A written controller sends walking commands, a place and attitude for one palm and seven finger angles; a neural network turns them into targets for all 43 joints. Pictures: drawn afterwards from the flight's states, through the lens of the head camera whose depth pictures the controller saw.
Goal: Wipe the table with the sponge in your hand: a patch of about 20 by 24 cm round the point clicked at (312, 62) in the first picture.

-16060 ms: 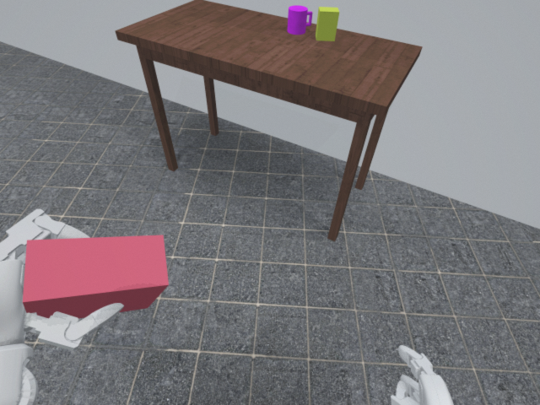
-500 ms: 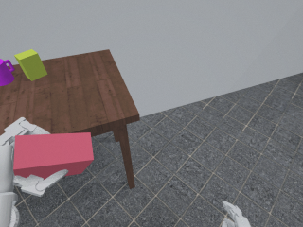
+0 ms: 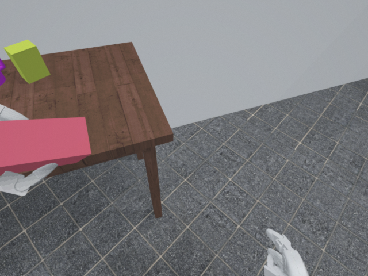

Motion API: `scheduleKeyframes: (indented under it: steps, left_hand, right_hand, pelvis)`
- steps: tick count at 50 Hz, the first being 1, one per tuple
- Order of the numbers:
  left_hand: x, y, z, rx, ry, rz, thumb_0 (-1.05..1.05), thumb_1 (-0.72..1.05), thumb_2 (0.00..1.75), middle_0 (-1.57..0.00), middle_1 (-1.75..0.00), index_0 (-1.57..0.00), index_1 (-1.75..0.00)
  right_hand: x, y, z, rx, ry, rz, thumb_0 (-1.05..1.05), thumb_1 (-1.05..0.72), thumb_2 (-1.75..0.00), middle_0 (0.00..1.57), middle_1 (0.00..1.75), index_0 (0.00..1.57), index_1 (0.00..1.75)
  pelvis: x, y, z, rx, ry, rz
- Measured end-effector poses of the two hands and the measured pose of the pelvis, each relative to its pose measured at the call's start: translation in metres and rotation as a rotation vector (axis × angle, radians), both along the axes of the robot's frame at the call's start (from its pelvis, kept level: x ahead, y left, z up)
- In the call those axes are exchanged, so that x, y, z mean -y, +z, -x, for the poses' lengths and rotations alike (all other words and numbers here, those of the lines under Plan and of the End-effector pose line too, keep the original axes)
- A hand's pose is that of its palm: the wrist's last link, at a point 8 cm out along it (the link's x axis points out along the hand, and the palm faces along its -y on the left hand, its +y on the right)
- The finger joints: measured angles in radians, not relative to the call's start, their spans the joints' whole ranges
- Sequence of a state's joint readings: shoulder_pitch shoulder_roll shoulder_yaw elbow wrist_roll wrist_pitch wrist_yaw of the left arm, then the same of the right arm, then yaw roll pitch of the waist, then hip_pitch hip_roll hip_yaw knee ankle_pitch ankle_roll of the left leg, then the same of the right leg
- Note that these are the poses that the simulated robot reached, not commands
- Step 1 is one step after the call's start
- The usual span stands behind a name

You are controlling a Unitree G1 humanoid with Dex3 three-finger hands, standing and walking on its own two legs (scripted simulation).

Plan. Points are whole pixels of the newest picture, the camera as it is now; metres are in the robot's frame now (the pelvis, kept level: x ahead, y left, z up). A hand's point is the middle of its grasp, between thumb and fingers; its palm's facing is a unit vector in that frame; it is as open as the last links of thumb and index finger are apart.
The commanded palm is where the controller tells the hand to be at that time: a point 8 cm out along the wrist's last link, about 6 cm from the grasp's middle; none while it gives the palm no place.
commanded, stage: look again from close up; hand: left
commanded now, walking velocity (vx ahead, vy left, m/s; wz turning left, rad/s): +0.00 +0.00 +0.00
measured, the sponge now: (52, 145) +0.27 +0.24 +0.18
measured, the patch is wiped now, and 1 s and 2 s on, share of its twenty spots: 0.00 0.00 0.00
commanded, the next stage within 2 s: shuffle to correct the standing spot in 0.14 s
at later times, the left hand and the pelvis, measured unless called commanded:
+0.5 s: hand (27, 148) +0.27 +0.29 +0.16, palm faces +0.36 -0.83 -0.43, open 10.0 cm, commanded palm +0.21 +0.33 +0.18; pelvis +0.05 +0.05 +0.00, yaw +0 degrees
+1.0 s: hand (17, 135) +0.29 +0.32 +0.17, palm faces +0.39 -0.81 -0.43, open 10.0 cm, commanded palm +0.24 +0.35 +0.18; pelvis +0.08 +0.07 -0.02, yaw +0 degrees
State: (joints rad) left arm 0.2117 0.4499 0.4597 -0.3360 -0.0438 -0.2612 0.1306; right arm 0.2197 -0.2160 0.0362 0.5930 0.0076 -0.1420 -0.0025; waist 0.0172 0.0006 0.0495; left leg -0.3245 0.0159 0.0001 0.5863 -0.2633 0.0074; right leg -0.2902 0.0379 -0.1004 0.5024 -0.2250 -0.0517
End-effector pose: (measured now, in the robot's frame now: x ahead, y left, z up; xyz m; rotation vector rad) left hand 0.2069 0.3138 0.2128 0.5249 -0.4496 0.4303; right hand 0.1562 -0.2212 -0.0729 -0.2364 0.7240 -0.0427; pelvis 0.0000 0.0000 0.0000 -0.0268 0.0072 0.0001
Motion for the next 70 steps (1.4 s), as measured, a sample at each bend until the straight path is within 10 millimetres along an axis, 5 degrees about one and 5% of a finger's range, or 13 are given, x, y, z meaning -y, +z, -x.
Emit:
scheduleKeyframes:
  steps: [5, 9, 18, 25, 46, 55, 59, 63, 70]
  left_hand:
    - [0.023, -0.034, -0.007, -0.150, -0.125, 0.091, -0.01, -0.48, 1.00, -0.75, -1.35, -0.76, -1.34]
    - [0.016, -0.051, -0.016, -0.263, -0.137, 0.078, -0.01, -0.48, 1.00, -0.75, -1.35, -0.76, -1.35]
    - [-0.012, -0.028, -0.027, -0.190, -0.074, 0.013, -0.01, -0.48, 1.00, -0.75, -1.35, -0.76, -1.35]
    - [-0.019, -0.034, -0.029, -0.182, -0.072, 0.038, -0.01, -0.48, 1.01, -0.75, -1.35, -0.76, -1.35]
    - [-0.039, -0.032, -0.046, -0.088, -0.092, -0.010, -0.01, -0.48, 1.01, -0.75, -1.35, -0.76, -1.35]
    - [-0.048, -0.020, -0.038, -0.103, -0.059, 0.000, -0.01, -0.48, 1.01, -0.75, -1.35, -0.76, -1.35]
    - [-0.061, -0.025, -0.031, -0.085, -0.024, 0.029, -0.01, -0.48, 1.01, -0.75, -1.35, -0.76, -1.35]
    - [-0.076, -0.034, -0.046, -0.025, -0.041, 0.067, -0.01, -0.48, 1.01, -0.75, -1.35, -0.76, -1.35]
    - [-0.092, -0.033, -0.075, -0.085, -0.035, 0.006, -0.01, -0.48, 1.01, -0.75, -1.35, -0.76, -1.35]
  right_hand:
    - [-0.001, 0.009, -0.002, -0.022, -0.055, 0.039, 0.01, -0.91, -0.90, 0.21, 0.30, 0.20, 0.30]
    - [-0.007, 0.010, -0.013, -0.048, -0.059, 0.072, 0.01, -0.91, -0.90, 0.21, 0.30, 0.20, 0.30]
    - [-0.036, 0.011, -0.058, 0.004, -0.002, 0.048, 0.01, -0.91, -0.90, 0.21, 0.30, 0.20, 0.30]
    - [-0.050, 0.011, -0.081, 0.048, -0.007, 0.031, 0.01, -0.91, -0.90, 0.21, 0.30, 0.20, 0.30]
    - [-0.052, -0.021, -0.072, -0.032, -0.085, 0.031, 0.01, -0.91, -0.90, 0.21, 0.30, 0.20, 0.30]
    - [-0.066, -0.019, -0.066, -0.087, -0.056, -0.005, 0.01, -0.91, -0.90, 0.21, 0.30, 0.20, 0.30]
    - [-0.070, -0.011, -0.074, -0.099, -0.051, 0.034, 0.01, -0.91, -0.90, 0.21, 0.30, 0.20, 0.30]
    - [-0.078, -0.014, -0.094, -0.017, -0.075, 0.085, 0.01, -0.91, -0.90, 0.21, 0.30, 0.20, 0.30]
    - [-0.122, -0.013, -0.116, 0.059, -0.064, -0.026, 0.01, -0.91, -0.90, 0.20, 0.30, 0.20, 0.30]
  pelvis:
    - [-0.016, 0.006, -0.020, -0.006, -0.018, -0.008]
    - [-0.025, 0.007, -0.029, -0.018, -0.012, -0.006]
    - [-0.040, 0.005, -0.041, -0.032, -0.006, 0.006]
    - [-0.050, -0.002, -0.054, -0.029, -0.002, 0.007]
    - [-0.071, -0.025, -0.074, -0.016, 0.009, 0.016]
    - [-0.076, -0.010, -0.077, 0.009, 0.045, 0.015]
    - [-0.085, -0.007, -0.083, 0.022, 0.018, -0.005]
    - [-0.109, -0.024, -0.091, 0.046, 0.028, 0.007]
    - [-0.114, -0.021, -0.095, 0.042, 0.022, -0.040]
